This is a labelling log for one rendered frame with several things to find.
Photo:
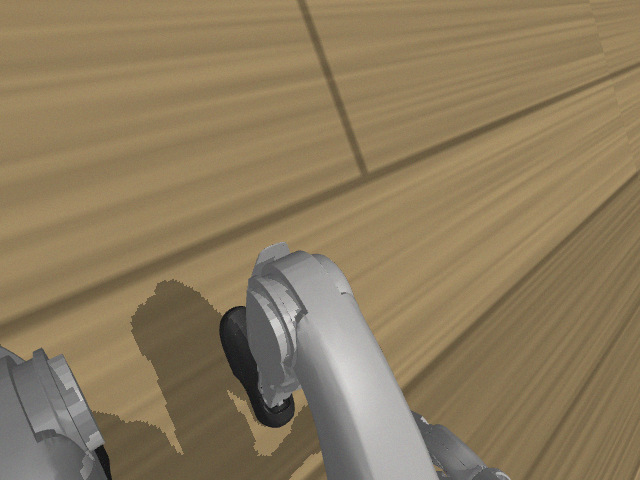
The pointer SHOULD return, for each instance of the left robot foot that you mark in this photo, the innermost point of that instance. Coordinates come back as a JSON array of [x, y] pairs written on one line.
[[104, 460]]

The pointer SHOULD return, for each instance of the right robot foot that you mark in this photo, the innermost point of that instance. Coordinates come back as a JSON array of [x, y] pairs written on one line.
[[233, 335]]

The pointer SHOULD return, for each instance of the right robot hand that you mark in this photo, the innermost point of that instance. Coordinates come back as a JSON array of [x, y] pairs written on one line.
[[448, 452]]

